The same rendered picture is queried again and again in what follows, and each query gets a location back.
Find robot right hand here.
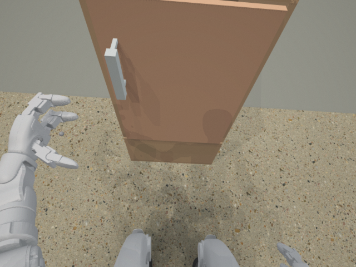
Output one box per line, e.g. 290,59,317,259
277,243,309,267

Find robot left hand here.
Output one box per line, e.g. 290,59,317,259
8,92,78,169

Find cupboard door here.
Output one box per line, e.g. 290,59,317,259
86,0,288,144

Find robot left forearm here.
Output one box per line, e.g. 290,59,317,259
0,152,38,253

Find handle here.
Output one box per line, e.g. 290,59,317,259
104,38,127,100

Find left robot thigh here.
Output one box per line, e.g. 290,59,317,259
114,233,151,267

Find robot thigh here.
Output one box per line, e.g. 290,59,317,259
197,239,240,267
114,233,151,267

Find robot left upper arm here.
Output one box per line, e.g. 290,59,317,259
0,245,46,267

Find right robot thigh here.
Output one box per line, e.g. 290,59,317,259
197,239,240,267

